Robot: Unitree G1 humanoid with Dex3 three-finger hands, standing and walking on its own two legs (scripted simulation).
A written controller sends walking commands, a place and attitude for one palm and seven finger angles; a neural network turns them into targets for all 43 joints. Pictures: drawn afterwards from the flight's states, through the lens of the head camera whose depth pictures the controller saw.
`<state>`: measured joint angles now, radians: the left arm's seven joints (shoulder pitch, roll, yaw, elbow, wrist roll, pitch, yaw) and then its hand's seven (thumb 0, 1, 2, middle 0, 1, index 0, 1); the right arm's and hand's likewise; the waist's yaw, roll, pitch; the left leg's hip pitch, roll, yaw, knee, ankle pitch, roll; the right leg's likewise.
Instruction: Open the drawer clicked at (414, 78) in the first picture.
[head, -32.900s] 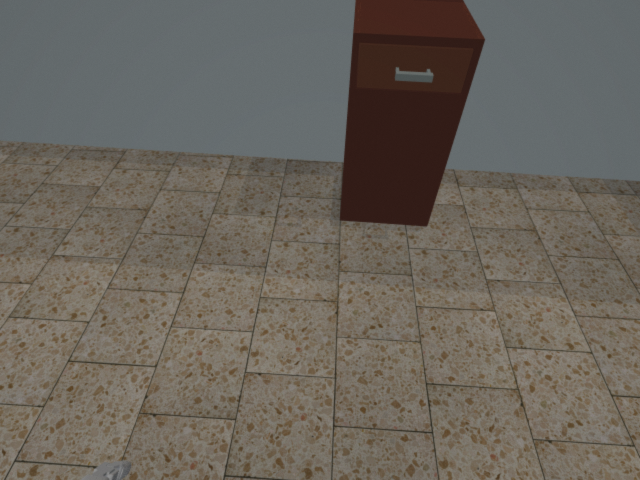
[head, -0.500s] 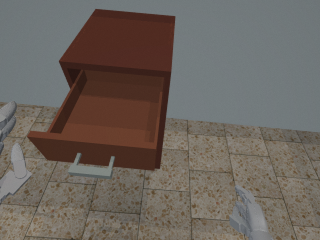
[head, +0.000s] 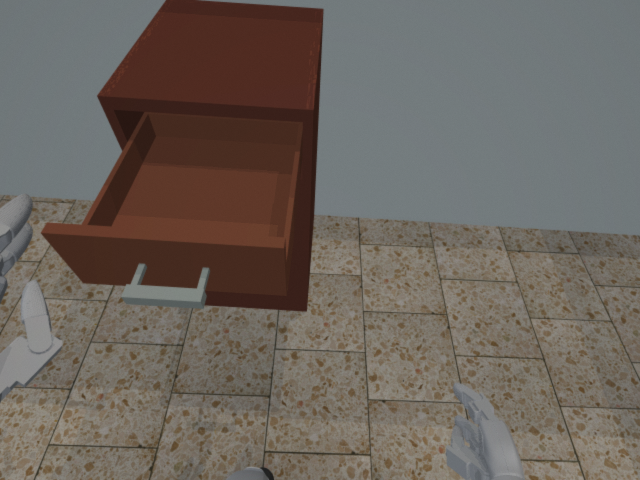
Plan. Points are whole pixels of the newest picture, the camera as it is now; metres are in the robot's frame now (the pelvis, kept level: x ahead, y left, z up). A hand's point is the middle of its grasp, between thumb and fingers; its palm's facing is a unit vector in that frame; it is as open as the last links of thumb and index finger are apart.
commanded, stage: step back with the hand held close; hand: left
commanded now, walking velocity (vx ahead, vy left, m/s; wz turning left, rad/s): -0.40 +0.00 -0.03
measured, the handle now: (169, 284) +0.38 +0.26 -0.05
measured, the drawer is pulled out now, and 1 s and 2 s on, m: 0.30 0.30 0.30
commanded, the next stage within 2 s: stop stepping back and stand still in 0.24 s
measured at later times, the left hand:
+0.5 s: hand out of the picture +0.06 +0.20 +0.18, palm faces +0.33 -0.80 -0.50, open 7.4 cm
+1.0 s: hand out of the picture -0.01 +0.20 +0.19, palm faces +0.43 -0.76 -0.48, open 7.4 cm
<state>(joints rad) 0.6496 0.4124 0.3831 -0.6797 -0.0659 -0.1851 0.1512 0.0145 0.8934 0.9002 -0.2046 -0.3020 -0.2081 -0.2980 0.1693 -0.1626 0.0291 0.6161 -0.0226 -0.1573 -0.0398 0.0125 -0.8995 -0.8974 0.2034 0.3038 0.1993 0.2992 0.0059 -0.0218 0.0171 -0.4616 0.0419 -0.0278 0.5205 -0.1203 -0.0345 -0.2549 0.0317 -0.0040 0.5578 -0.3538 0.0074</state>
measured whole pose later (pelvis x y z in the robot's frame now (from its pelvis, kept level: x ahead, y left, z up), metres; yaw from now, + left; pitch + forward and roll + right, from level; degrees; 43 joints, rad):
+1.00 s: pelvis -0.17 -0.05 +0.01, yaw +4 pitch +0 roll +0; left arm 0.69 0.42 0.38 -0.60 -0.03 -0.19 0.17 0.01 0.89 0.90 -0.21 -0.30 -0.21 -0.30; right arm 0.31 -0.20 0.01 0.63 -0.01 -0.14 -0.07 0.01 -0.90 -0.90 0.20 0.30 0.20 0.30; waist -0.04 -0.01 -0.07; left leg -0.20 0.02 0.04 0.50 -0.30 0.01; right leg -0.33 0.01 -0.10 0.63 -0.38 0.01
